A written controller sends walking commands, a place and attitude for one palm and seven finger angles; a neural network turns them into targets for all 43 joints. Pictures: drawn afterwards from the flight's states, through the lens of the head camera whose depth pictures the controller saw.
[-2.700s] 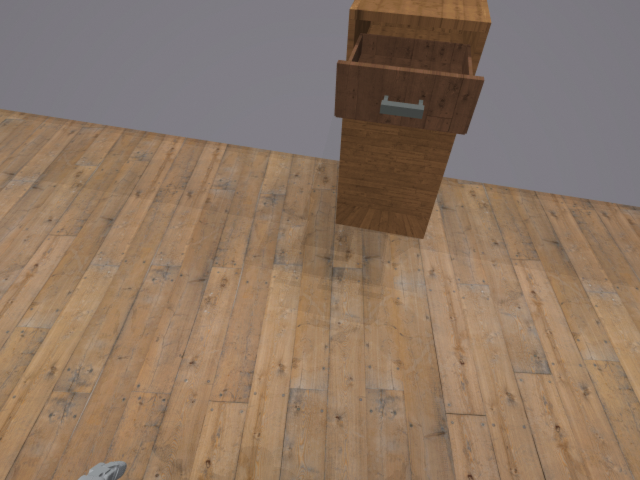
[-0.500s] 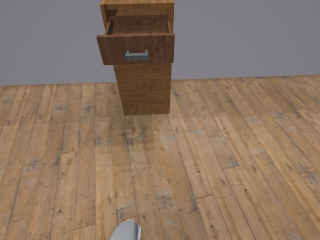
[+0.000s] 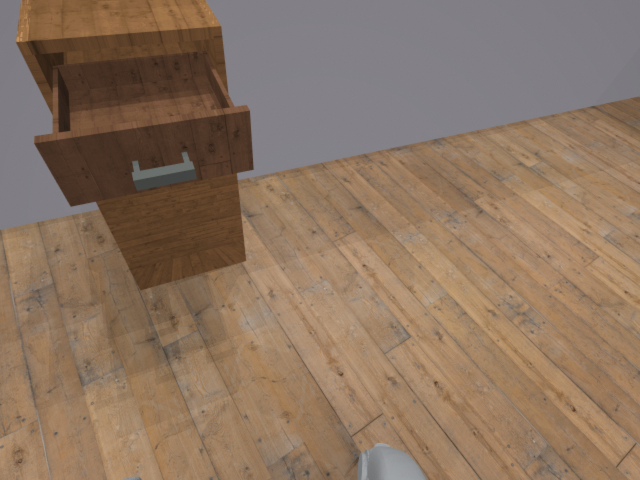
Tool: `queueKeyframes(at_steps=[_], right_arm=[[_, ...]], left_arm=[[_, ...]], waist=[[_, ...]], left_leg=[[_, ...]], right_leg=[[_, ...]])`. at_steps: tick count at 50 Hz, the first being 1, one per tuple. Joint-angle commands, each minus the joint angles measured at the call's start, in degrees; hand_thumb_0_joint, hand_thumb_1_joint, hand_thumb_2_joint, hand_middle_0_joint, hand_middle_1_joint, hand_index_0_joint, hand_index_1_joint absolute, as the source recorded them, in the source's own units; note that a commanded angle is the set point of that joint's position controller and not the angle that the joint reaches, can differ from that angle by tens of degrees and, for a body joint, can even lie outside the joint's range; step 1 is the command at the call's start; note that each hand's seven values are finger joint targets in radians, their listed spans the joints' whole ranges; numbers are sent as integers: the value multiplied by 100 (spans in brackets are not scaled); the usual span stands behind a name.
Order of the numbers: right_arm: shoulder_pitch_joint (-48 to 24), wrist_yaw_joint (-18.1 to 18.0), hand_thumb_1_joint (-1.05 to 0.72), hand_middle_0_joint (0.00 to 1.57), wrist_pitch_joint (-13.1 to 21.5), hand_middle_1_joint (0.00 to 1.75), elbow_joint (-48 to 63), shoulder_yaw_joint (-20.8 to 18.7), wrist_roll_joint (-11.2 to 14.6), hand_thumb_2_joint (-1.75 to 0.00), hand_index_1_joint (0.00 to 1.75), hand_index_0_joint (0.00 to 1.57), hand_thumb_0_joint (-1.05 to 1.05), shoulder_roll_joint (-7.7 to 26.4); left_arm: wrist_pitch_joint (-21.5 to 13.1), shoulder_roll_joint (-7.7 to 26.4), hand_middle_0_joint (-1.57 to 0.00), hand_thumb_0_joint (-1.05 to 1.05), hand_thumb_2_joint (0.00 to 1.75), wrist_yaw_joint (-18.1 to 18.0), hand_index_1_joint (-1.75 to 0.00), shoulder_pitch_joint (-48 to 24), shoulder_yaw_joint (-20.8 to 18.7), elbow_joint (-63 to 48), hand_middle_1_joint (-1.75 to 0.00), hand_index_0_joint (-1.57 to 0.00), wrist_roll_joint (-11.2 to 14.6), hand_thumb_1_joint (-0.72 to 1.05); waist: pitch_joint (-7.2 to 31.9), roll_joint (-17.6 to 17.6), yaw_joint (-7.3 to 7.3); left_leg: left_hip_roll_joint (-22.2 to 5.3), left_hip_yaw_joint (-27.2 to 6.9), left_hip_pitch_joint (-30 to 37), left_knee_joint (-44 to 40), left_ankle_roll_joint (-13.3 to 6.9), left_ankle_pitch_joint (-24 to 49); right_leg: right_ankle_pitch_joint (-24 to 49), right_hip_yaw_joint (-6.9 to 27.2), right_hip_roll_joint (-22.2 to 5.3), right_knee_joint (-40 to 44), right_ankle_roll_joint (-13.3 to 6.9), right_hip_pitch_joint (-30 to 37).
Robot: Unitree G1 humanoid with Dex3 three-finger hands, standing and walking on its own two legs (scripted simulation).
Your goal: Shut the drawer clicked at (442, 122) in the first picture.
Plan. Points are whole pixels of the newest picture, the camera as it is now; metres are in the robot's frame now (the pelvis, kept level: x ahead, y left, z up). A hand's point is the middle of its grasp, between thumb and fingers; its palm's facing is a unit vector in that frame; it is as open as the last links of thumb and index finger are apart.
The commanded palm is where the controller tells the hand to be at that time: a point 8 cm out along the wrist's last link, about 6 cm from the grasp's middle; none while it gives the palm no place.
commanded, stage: walk to a spot facing it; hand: left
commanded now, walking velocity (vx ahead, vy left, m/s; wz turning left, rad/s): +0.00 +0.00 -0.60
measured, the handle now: (163, 168) +0.59 +0.33 +0.00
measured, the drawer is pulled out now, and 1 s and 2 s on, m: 0.30 0.30 0.30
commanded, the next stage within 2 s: turn to face it in 1.84 s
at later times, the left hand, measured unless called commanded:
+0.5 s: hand (235, 417) +0.23 +0.14 -0.17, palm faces -0.26 -0.94 -0.21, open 7.4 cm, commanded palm none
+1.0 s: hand (220, 404) +0.25 +0.16 -0.17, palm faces -0.51 -0.83 -0.20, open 7.4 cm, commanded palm none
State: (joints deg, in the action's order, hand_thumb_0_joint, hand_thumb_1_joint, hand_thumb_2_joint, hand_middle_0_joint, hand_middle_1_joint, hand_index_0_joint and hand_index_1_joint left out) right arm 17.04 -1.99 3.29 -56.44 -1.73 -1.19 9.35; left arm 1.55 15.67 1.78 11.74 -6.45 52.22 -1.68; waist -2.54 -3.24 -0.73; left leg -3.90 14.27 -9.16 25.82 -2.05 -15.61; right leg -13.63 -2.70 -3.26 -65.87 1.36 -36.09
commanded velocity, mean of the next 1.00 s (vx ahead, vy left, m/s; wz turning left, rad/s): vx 0.00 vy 0.00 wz -0.60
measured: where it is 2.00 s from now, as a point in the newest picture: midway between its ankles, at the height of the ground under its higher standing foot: outside the picture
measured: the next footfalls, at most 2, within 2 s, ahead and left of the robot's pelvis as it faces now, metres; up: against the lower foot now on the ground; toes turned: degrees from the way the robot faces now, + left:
right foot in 0.24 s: +0.16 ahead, -0.12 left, +0.00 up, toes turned -15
left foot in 0.64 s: +0.16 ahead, +0.11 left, +0.00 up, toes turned -19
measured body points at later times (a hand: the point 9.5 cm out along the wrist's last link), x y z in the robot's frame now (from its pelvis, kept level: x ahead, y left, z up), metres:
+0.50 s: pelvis +0.07 -0.02 -0.01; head +0.11 -0.02 +0.44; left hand +0.25 +0.19 -0.15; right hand +0.08 -0.27 -0.15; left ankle +0.11 +0.13 -0.69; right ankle +0.12 -0.11 -0.74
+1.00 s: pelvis +0.09 +0.02 +0.00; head +0.12 +0.02 +0.45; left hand +0.28 +0.21 -0.16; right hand +0.00 -0.22 -0.13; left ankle +0.12 +0.12 -0.74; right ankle +0.01 -0.10 -0.70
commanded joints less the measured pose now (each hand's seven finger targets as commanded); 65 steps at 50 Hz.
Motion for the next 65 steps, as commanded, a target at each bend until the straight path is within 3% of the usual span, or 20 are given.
queueKeyframes(at_steps=[1,5,10,11,12,13,18,30,31,32,33,35,38,46,53,54,55,56,59,65], right_arm=[[277,13,-90,20,90,30,255,-182,1,-90,30,20,0,831],[537,47,-90,20,-37,30,185,-262,-33,-90,30,20,0,998],[547,91,-90,20,-154,30,275,-322,-2,-90,30,20,0,1177],[629,149,-90,20,-176,30,371,-281,49,-90,30,20,0,1049],[575,145,-90,20,-191,30,617,-216,85,-90,30,20,0,711],[243,38,-90,20,-241,30,719,-231,91,-90,30,20,0,912],[108,67,-90,20,-514,30,576,-223,-9,-90,30,20,0,735],[42,-13,-90,20,-335,30,861,-241,83,-90,30,20,0,689],[315,-53,-90,20,-268,30,828,-282,70,-90,30,20,0,923],[178,-55,-90,20,-243,30,956,-382,-1,-90,30,20,0,1503],[-51,-57,-90,20,-282,30,1047,-397,-7,-90,30,20,0,1645],[-832,-81,-90,20,-250,30,1199,-254,-21,-90,30,20,0,1139],[-766,-82,-90,20,-224,30,1167,-228,-18,-90,30,20,0,1043],[6,-1,-90,20,-291,30,775,-396,-31,-90,30,20,0,1242],[-109,96,-90,20,-330,30,684,-504,-8,-90,30,20,0,1387],[-24,134,-90,20,-340,30,744,-476,43,-90,30,20,0,1213],[-264,168,-90,20,-361,30,1033,-315,42,-90,30,20,0,690],[-575,76,-90,20,-431,30,1143,-312,39,-90,30,20,0,804],[-728,113,-90,20,-484,30,980,-340,-8,-90,30,20,0,971],[-580,220,-90,20,-446,30,831,-356,-71,-90,30,20,0,891]], left_arm=[[44,-275,-20,0,90,76,-30,-89,178,-342,-30,-20,-11,90],[29,-198,-20,0,90,58,-30,-712,202,-557,-30,-20,13,90],[-129,208,-20,0,90,-14,-30,-117,136,-509,-30,-20,3,90],[-225,652,-20,0,90,-73,-30,474,29,-364,-30,-20,-25,90],[-261,1261,-20,0,90,-157,-30,999,-118,-273,-30,-20,55,90],[-187,1352,-20,0,90,-245,-30,1069,-135,-255,-30,-20,175,90],[-96,668,-20,0,90,-338,-30,-544,36,-661,-30,-20,85,90],[40,661,-20,0,90,-204,-30,-206,-42,-607,-30,-20,62,90],[48,465,-20,0,90,-191,-30,-268,-7,-702,-30,-20,103,90],[42,113,-20,0,90,-119,-30,-224,55,-846,-30,-20,159,90],[30,287,-20,0,90,-99,-30,-333,16,-833,-30,-20,43,90],[93,433,-20,0,90,-56,-30,143,-94,-509,-30,-20,-3,90],[129,274,-20,0,90,10,-30,253,-47,-382,-30,-20,38,90],[163,22,-20,0,90,29,-30,-410,82,-514,-30,-20,68,90],[-25,180,-20,0,90,-16,-30,64,58,-393,-30,-20,54,90],[-106,592,-20,0,90,-69,-30,505,-20,-280,-30,-20,22,90],[-163,1301,-20,0,90,-176,-30,867,-155,-190,-30,-20,0,90],[-102,1377,-20,0,90,-246,-30,1031,-185,-160,-30,-20,112,90],[-73,813,-20,0,90,-289,-30,162,-83,-366,-30,-20,116,90],[-205,751,-20,0,90,-212,-30,132,-22,-381,-30,-20,64,90]], waist=[[-103,976,40],[-137,921,305],[422,727,-89],[995,-149,-378],[1603,-1258,-452],[1752,-690,-506],[465,-22,232],[834,-479,184],[976,69,352],[788,1797,314],[428,1736,307],[303,1418,-97],[283,1265,-74],[142,1410,340],[576,1324,31],[893,389,-207],[931,-1483,-389],[967,-1238,-503],[355,-806,-185],[84,-262,-64]], left_leg=[[-1456,-365,122,-754,-471,3461],[-1611,-279,311,-419,-477,3491],[-1603,81,116,1460,-58,3878],[-1316,302,-1025,2949,264,2356],[-185,80,-2512,4886,686,-2073],[-290,-1050,-2488,5164,574,-2237],[-450,-1230,-1829,4254,644,-880],[288,-1155,-78,235,460,-257],[-261,-1716,629,-557,276,-194],[-1763,-3284,1015,-1261,-179,63],[-2479,-3584,467,-1262,-573,863],[-1851,-2479,-98,-1049,-501,1524],[-1322,-1367,291,-680,-390,2576],[-1615,-855,752,-463,-529,2911],[-1596,-267,189,825,0,2531],[-1381,-68,-697,1922,344,1622],[-475,-54,-2364,3322,669,-1820],[-363,-1010,-2534,3981,607,-2247],[-524,-1339,-2697,4228,636,-1080],[-324,-1151,-2257,3260,740,-434]], right_leg=[[333,-96,-158,1003,35,125],[29,-314,-20,1876,-58,558],[211,-477,268,3269,-307,2353],[1679,471,-504,3616,-648,3855],[4576,2981,-2155,3862,-1508,4739],[4734,2638,-2186,4015,-1785,4508],[1474,1596,-1105,4811,-1253,1853],[937,2304,-446,4253,-800,1587],[431,1935,-54,3692,-510,1032],[-969,985,791,2358,-102,-121],[-1780,610,607,1075,43,-323],[-1114,750,381,10,172,-28],[-762,459,328,-558,291,-78],[-1066,-126,27,1379,319,508],[93,-446,251,3724,-27,2343],[1037,320,-354,4269,-278,3538],[3037,2483,-1816,4491,-882,4154],[3670,2526,-2110,4425,-1352,3820],[869,2011,-1302,4920,-1201,3090],[-838,1940,-935,5343,-1141,2480]])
